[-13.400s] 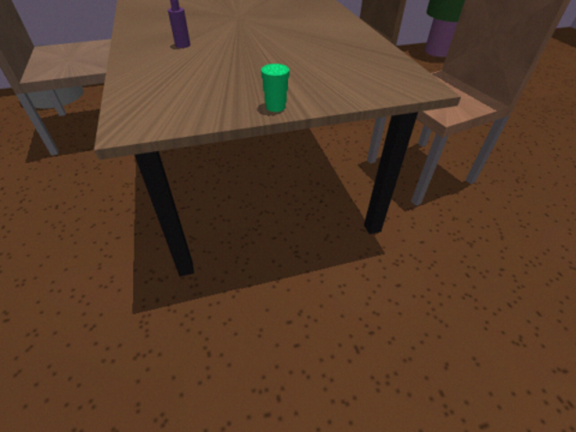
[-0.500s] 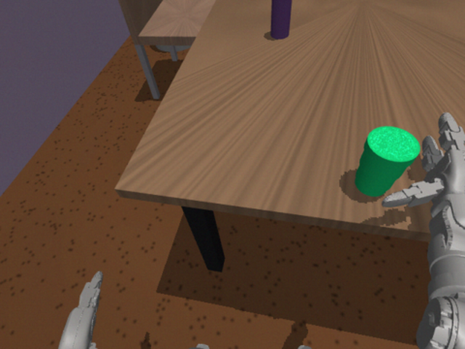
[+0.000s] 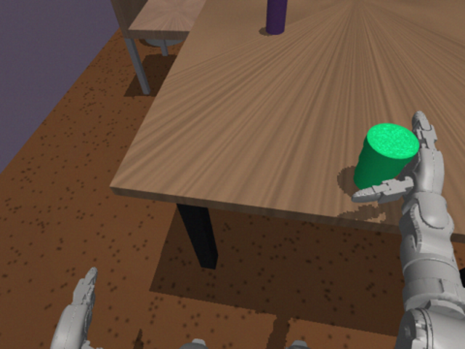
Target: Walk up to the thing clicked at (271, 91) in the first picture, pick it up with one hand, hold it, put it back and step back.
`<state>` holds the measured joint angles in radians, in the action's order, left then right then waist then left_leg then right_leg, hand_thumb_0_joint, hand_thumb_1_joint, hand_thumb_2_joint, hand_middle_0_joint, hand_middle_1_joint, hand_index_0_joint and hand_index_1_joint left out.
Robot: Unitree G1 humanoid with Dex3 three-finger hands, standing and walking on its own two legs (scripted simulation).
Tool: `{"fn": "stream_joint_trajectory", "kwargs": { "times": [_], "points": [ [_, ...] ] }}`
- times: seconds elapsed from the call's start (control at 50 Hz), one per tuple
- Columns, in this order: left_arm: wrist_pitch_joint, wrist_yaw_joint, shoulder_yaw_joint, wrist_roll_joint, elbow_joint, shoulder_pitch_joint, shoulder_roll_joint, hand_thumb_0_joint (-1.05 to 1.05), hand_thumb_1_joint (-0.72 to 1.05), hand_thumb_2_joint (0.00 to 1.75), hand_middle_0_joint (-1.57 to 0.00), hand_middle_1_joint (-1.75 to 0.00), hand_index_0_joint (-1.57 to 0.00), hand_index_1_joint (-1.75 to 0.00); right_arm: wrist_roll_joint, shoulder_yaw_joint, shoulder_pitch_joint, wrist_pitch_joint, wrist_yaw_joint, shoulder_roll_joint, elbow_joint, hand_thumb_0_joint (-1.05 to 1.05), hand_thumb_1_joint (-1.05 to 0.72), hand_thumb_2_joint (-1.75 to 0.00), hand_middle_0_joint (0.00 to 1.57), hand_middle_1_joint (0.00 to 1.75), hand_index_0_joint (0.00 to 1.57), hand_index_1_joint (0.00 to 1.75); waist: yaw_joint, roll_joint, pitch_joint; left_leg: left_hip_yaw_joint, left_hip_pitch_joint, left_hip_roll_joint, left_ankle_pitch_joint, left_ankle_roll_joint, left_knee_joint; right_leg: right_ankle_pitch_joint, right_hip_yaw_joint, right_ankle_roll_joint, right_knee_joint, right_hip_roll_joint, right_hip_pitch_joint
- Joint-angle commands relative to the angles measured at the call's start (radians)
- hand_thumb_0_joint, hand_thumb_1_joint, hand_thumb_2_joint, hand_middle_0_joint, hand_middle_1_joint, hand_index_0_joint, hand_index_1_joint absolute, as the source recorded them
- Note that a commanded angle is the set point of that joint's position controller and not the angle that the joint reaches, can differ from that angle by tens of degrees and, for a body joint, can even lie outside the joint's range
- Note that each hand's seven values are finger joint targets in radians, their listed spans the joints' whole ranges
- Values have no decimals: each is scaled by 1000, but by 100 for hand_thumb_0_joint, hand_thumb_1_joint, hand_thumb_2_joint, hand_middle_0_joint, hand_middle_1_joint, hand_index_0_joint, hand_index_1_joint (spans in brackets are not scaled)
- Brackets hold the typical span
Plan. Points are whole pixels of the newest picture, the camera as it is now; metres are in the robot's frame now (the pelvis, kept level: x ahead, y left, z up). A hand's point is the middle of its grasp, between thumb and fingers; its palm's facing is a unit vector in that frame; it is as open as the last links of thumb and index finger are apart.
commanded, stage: close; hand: right
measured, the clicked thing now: (379, 162) +0.45 -0.21 +0.06
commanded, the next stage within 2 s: settle in 0.86 s
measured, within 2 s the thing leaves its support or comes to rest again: leaves its support in 1.20 s
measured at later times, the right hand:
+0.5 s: hand (382, 152) +0.46 -0.21 +0.08, palm faces +0.17 +0.98 +0.03, open 14.1 cm
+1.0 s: hand (386, 159) +0.45 -0.22 +0.08, palm faces +0.15 +0.99 +0.03, open 10.0 cm
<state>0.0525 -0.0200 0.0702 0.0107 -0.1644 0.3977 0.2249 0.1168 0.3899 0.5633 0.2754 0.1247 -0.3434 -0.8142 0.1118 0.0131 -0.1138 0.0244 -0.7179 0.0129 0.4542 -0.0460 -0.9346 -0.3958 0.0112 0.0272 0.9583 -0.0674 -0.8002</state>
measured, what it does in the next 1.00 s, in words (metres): stands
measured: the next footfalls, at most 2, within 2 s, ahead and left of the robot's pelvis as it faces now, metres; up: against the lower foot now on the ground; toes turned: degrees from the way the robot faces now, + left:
none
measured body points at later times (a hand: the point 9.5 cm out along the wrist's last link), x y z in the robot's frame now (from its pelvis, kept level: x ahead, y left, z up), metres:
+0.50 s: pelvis +0.00 +0.00 +0.00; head +0.07 -0.03 +0.44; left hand +0.15 +0.27 -0.03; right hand +0.44 -0.26 +0.08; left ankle +0.00 +0.15 -0.68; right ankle +0.04 -0.13 -0.68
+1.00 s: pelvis -0.01 +0.00 +0.00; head +0.06 -0.03 +0.44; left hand +0.14 +0.26 -0.03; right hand +0.43 -0.27 +0.08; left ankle +0.00 +0.15 -0.68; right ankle +0.04 -0.13 -0.68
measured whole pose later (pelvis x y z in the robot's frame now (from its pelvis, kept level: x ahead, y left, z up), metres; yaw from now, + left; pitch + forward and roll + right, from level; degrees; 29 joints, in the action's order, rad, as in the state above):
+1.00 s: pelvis -0.01 +0.00 +0.00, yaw +0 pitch +14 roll +2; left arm 0.03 -0.01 0.06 0.02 -0.18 0.39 0.22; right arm 0.10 0.42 0.64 0.30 0.15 -0.39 -0.91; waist 0.13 0.02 -0.11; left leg 0.02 -0.74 0.01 0.45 -0.05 -0.94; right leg -0.39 0.01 0.02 0.96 -0.06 -0.82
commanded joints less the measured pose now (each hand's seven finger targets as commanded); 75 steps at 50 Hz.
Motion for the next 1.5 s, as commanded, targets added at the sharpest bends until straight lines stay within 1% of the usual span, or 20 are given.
{"fn": "stream_joint_trajectory", "kwargs": {
  "times": [0.0, 0.04, 0.12, 0.24, 0.4, 0.54, 0.6, 0.66, 0.72, 0.8, 0.88, 0.96, 1.04, 1.1, 1.18, 1.24, 1.32, 1.36, 1.44, 1.48],
  "points": [
    [50, -5, 30, -11, 102, 36, 101, 0, -61, 10, -5, -4, -3, -6, 18, 18, 381, 58, -11, -204, 159, 0, 49, -2, 10, 4, 10, 4, -10, -72, -321, -54, 80, -39, -307, 42, 137, 258, -15, -35, -125, 39, 314],
    [52, -13, 70, -8, 120, -34, 132, 0, -58, 7, -5, -5, -4, -6, 5, 38, 426, 69, -24, -243, 166, 0, 53, 0, 19, 3, 18, 3, 1, -51, -311, -44, 65, -32, -281, 39, 136, 213, -16, -41, -123, 36, 280],
    [58, -3, 14, 0, 105, -15, 79, 0, -54, 5, -5, -5, -5, -5, -7, 6, 438, 93, -12, -193, 106, 0, 48, -3, 34, 16, 33, 16, 11, -72, -223, -34, 10, -29, -209, 47, 135, 137, -24, -40, -124, 35, 239],
    [60, -8, 108, 1, 184, 21, 187, 0, -55, 5, -5, -5, -5, -5, 2, 40, 504, 88, 29, -290, 218, 0, 44, -12, 45, 27, 45, 27, 16, -137, -533, -45, 98, -34, -361, 42, 99, 316, -15, -33, -84, 37, 417],
    [56, -6, 30, -1, 100, -28, 116, 0, -55, 6, -4, -5, -4, -5, -8, 27, 507, 85, -8, -250, 48, 0, 35, -23, 72, 46, 71, 46, 12, -91, -286, -50, 2, -39, -221, 51, 123, 171, -7, -35, -118, 34, 266],
    [44, 2, 78, -6, 194, -19, 168, 0, -53, 4, -5, -5, -5, -5, 2, 41, 450, 70, 21, -277, 164, 0, 18, -45, 93, 69, 92, 69, -10, -126, -475, -58, 120, -41, -359, 49, 114, 337, -12, -25, -119, 34, 388],
    [41, 4, 56, -9, 141, -9, 133, 0, -55, 5, -5, -5, -5, -5, 22, -12, 432, 48, 30, -172, 97, 0, 8, -55, 103, 80, 103, 80, 15, -84, -380, -62, 76, -43, -326, 42, 129, 289, -10, -32, -123, 33, 354],
    [56, -11, 78, -10, 172, -83, 161, 0, -55, 5, -5, -5, -5, -5, 15, 39, 544, 74, 4, -273, 172, 0, -1, -64, 111, 88, 111, 89, 26, -50, -358, -41, 73, -34, -282, 34, 146, 199, -16, -45, -118, 34, 299],
    [59, -13, 99, -9, 208, -40, 178, 0, -52, 3, -4, -5, -5, -4, -1, 29, 453, 84, -6, -245, 94, 0, -17, -84, 117, 104, 117, 104, 49, 15, -304, -29, 77, -30, -276, 31, 158, 176, -20, -52, -107, 38, 261],
    [37, 4, 63, -2, 85, 94, 118, 0, -50, 2, -4, -5, -6, -4, -12, 42, 399, 91, 16, -264, 77, 0, -29, -104, 125, 121, 126, 121, 9, -107, -319, -46, 34, -34, -290, 46, 120, 242, -21, -34, -116, 39, 315],
    [38, 9, 55, 1, 148, -10, 130, 0, -50, 2, -5, -5, -6, -4, -8, 46, 481, 88, 27, -283, 165, 0, -36, -110, 133, 128, 134, 128, 0, -153, -400, -47, 48, -31, -305, 50, 108, 267, -15, -27, -115, 35, 348],
    [49, -4, 79, -2, 211, -110, 167, 0, -54, 5, -6, -6, -6, -6, -6, 35, 490, 76, 14, -246, 67, 0, -37, -120, 129, 134, 129, 134, 16, -68, -339, -50, 41, -36, -211, 50, 127, 137, -6, -36, -128, 33, 271],
    [50, -15, 121, -7, 263, -60, 214, 0, -54, 5, -6, -6, -6, -5, -4, 55, 497, 80, 4, -301, 120, 0, -28, -126, 127, 137, 130, 137, 12, -56, -430, -56, 92, -43, -241, 49, 138, 176, -6, -33, -135, 34, 345],
    [44, -6, 34, -11, 187, 9, 121, 0, -53, 4, -6, -6, -6, -5, 13, 34, 528, 77, 11, -273, 179, 0, -23, -123, 127, 136, 131, 136, 2, -103, -399, -56, 87, -42, -224, 50, 152, 162, -9, -30, -153, 37, 357],
    [49, -14, 46, -8, 65, 9, 115, 0, -54, 5, -6, -6, -6, -5, 17, 25, 552, 64, -7, -272, 167, 0, -22, -122, 129, 136, 133, 136, 0, -144, -318, -56, 38, -41, -190, 52, 159, 128, -7, -27, -174, 38, 348],
    [64, -30, 84, -7, 115, -68, 168, 0, -54, 5, -6, -6, -6, -5, 3, 42, 643, 67, -29, -339, 278, 0, -23, -126, 129, 139, 133, 139, -3, -161, -415, -50, 79, -39, -233, 54, 164, 170, -8, -26, -177, 33, 412],
    [60, -26, 82, -15, 60, -39, 162, 0, -53, 5, -5, -6, -6, -5, 12, -45, 493, 18, -4, -190, 114, 0, -25, -133, 130, 144, 134, 144, 13, -94, -349, -60, 117, -38, -309, 45, 184, 254, -11, -34, -178, 39, 410],
    [68, -39, 116, -21, 159, -125, 213, 0, -54, 5, -6, -6, -6, -5, 5, 37, 616, 22, -7, -354, 251, 0, -26, -133, 131, 144, 136, 144, 3, -77, -494, -52, 187, -33, -395, 37, 185, 331, -15, -39, -159, 37, 469],
    [64, -23, 38, -28, 46, -77, 119, 0, -54, 5, -5, -5, -5, -5, 31, -28, 495, -13, 15, -190, 49, 0, -24, -131, 132, 144, 137, 144, 2, -39, -307, -69, 138, -36, -300, 39, 212, 253, -7, -35, -213, 37, 411],
    [69, -28, 50, -27, 80, -122, 147, 0, -54, 5, -5, -5, -5, -5, 16, 45, 591, 4, 6, -347, 174, 0, -25, -131, 132, 144, 136, 144, -26, -76, -388, -55, 187, -30, -321, 37, 216, 263, -19, -36, -214, 41, 433]
  ]
}}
